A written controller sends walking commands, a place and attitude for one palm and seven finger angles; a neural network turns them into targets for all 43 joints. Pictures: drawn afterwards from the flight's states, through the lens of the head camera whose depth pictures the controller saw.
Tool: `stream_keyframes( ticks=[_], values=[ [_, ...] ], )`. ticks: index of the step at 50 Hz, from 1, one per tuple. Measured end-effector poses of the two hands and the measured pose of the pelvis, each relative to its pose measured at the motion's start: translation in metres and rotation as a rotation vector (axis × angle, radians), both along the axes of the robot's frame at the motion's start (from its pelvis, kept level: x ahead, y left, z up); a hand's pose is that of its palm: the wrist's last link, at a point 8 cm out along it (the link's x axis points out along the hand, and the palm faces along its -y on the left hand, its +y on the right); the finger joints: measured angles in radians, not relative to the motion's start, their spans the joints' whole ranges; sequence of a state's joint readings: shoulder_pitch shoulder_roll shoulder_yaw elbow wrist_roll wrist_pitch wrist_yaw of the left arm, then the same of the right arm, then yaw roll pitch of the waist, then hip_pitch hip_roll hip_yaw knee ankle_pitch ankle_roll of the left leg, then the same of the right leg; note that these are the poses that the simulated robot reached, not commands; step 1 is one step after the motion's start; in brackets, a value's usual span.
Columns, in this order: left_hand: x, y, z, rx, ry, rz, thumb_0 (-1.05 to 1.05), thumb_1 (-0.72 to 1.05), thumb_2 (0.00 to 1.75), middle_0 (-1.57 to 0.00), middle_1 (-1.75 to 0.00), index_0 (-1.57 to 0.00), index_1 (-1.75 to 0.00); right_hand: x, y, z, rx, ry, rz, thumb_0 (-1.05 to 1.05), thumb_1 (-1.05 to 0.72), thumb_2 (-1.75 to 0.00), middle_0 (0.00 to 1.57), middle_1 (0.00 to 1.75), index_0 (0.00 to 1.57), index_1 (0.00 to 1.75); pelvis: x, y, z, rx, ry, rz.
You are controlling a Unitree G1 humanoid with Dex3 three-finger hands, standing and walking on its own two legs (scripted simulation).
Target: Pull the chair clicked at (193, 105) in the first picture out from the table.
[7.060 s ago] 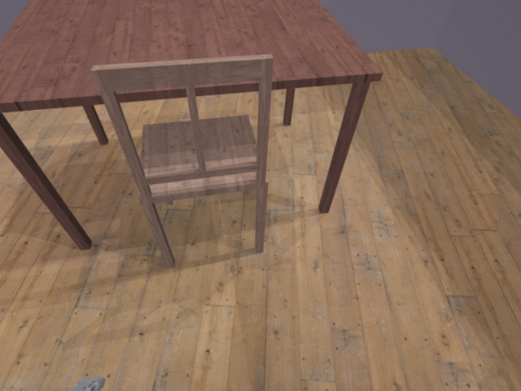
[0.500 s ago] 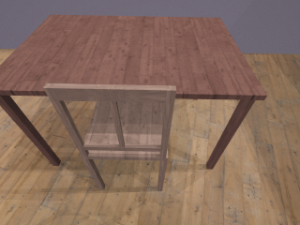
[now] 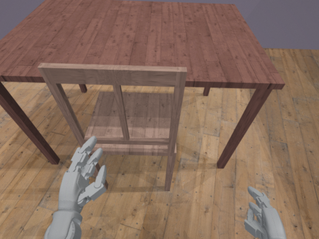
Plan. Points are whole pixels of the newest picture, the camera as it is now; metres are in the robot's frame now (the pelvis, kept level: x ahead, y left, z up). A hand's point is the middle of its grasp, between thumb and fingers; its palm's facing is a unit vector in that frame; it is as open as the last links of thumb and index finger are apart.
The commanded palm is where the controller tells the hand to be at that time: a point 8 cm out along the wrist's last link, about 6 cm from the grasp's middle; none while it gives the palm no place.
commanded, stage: raise the hand toward the chair's back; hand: left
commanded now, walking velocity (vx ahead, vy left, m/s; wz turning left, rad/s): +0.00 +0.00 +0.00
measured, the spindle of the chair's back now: (122, 115) +0.52 +0.14 -0.03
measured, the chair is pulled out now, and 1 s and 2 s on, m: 0.00 0.00 0.00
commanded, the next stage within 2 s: aim the fingers beside a spindle in 1.78 s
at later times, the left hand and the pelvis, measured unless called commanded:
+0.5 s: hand (90, 208) +0.21 +0.18 -0.02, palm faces -0.06 -1.00 +0.03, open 12.7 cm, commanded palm +0.17 +0.25 -0.01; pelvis -0.03 +0.01 -0.05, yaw +0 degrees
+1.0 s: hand (60, 196) +0.22 +0.24 +0.01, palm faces +0.09 -0.99 -0.06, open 16.5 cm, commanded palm +0.19 +0.29 +0.00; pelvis -0.01 +0.04 -0.04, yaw +1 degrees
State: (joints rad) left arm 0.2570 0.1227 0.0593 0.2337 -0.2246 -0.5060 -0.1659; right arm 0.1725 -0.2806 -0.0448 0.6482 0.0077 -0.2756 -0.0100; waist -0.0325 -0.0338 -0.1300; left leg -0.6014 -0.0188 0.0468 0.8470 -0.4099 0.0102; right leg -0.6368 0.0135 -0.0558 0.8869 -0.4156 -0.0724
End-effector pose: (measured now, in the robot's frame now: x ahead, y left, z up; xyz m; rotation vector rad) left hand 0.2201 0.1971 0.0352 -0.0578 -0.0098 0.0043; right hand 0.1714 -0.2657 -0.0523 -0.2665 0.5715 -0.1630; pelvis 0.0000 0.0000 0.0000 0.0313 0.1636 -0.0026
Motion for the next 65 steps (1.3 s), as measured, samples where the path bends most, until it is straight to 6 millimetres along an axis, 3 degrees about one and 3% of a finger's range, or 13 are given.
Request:
stream_keyframes(
  ticks=[3, 7, 11, 16, 19, 24, 29, 33, 38, 47, 51, 56, 65],
  values=[
    [-0.025, -0.005, -0.032, 0.006, 0.015, -0.060, 0.01, 0.67, 0.79, -0.17, -0.26, -0.17, -0.26, 0.024, 0.001, 0.006, -0.026, -0.071, 0.050, 0.01, -0.91, -0.90, 0.20, 0.30, 0.20, 0.30, -0.006, -0.003, -0.019, 0.003, 0.034, -0.003],
    [-0.069, 0.015, -0.076, 0.029, 0.179, 0.014, 0.01, 0.57, 0.75, -0.17, -0.25, -0.17, -0.24, 0.047, 0.015, -0.005, -0.031, -0.100, 0.112, 0.01, -0.90, -0.90, 0.20, 0.30, 0.20, 0.30, -0.014, -0.003, -0.040, -0.007, 0.062, 0.014],
    [-0.090, 0.044, -0.066, 0.089, 0.122, 0.151, 0.01, 0.47, 0.72, -0.16, -0.24, -0.16, -0.23, 0.052, 0.041, -0.031, 0.001, -0.078, 0.161, 0.01, -0.90, -0.90, 0.19, 0.30, 0.20, 0.30, -0.019, -0.002, -0.055, -0.034, 0.085, 0.034],
    [-0.066, 0.043, -0.026, 0.128, -0.119, 0.071, 0.01, 0.35, 0.67, -0.14, -0.22, -0.14, -0.21, 0.030, 0.075, -0.071, 0.081, 0.004, 0.199, 0.01, -0.90, -0.90, 0.20, 0.30, 0.20, 0.30, -0.028, 0.003, -0.065, -0.067, 0.103, 0.055],
    [-0.041, 0.030, -0.033, 0.117, -0.073, -0.082, 0.01, 0.29, 0.64, -0.13, -0.21, -0.13, -0.20, 0.006, 0.085, -0.088, 0.134, 0.073, 0.160, 0.01, -0.90, -0.90, 0.20, 0.30, 0.21, 0.30, -0.032, 0.007, -0.065, -0.068, 0.113, 0.047],
    [-0.028, 0.030, -0.058, 0.047, 0.191, -0.117, 0.00, 0.17, 0.59, -0.12, -0.19, -0.12, -0.18, -0.035, 0.078, -0.089, 0.158, 0.175, 0.031, 0.01, -0.90, -0.90, 0.20, 0.30, 0.21, 0.30, -0.028, 0.013, -0.053, -0.053, 0.110, 0.022],
    [-0.042, 0.059, -0.038, 0.068, 0.140, 0.094, 0.00, 0.05, 0.54, -0.12, -0.17, -0.12, -0.16, -0.055, 0.057, -0.076, 0.090, 0.211, -0.035, 0.01, -0.90, -0.90, 0.20, 0.30, 0.21, 0.30, -0.020, 0.019, -0.043, -0.052, 0.108, 0.014],
    [-0.045, 0.073, -0.029, 0.132, 0.019, 0.113, 0.00, -0.04, 0.50, -0.10, -0.16, -0.10, -0.15, -0.050, 0.044, -0.075, 0.021, 0.212, -0.002, 0.01, -0.90, -0.90, 0.20, 0.30, 0.21, 0.30, -0.019, 0.023, -0.048, -0.064, 0.120, 0.031],
    [-0.033, 0.065, -0.050, 0.104, 0.071, -0.039, 0.00, -0.16, 0.45, -0.09, -0.14, -0.09, -0.13, -0.031, 0.041, -0.070, -0.014, 0.158, 0.006, 0.01, -0.90, -0.90, 0.20, 0.30, 0.21, 0.30, -0.021, 0.028, -0.053, -0.075, 0.128, 0.034],
    [-0.027, 0.087, -0.020, 0.098, 0.024, 0.077, -0.01, -0.36, 0.36, -0.07, -0.11, -0.07, -0.10, 0.003, 0.071, -0.043, 0.035, 0.057, 0.040, 0.01, -0.90, -0.90, 0.20, 0.30, 0.21, 0.30, -0.009, 0.034, -0.039, -0.077, 0.109, 0.033],
    [-0.024, 0.094, -0.024, 0.121, 0.030, 0.069, -0.01, -0.43, 0.33, -0.06, -0.09, -0.06, -0.09, 0.011, 0.082, -0.047, 0.048, 0.062, 0.094, 0.01, -0.90, -0.90, 0.20, 0.30, 0.21, 0.30, -0.009, 0.036, -0.040, -0.082, 0.113, 0.042],
    [-0.020, 0.090, -0.038, 0.102, 0.117, -0.019, -0.01, -0.47, 0.31, -0.06, -0.09, -0.06, -0.08, 0.009, 0.086, -0.050, 0.052, 0.087, 0.096, 0.01, -0.90, -0.90, 0.20, 0.30, 0.21, 0.30, -0.008, 0.038, -0.039, -0.085, 0.110, 0.040],
    [-0.010, 0.109, -0.010, 0.136, 0.010, 0.060, -0.01, -0.49, 0.30, -0.06, -0.09, -0.06, -0.08, -0.010, 0.076, -0.053, 0.041, 0.143, 0.056, 0.01, -0.90, -0.90, 0.20, 0.30, 0.21, 0.30, -0.005, 0.038, -0.034, -0.083, 0.103, 0.041]
  ],
)
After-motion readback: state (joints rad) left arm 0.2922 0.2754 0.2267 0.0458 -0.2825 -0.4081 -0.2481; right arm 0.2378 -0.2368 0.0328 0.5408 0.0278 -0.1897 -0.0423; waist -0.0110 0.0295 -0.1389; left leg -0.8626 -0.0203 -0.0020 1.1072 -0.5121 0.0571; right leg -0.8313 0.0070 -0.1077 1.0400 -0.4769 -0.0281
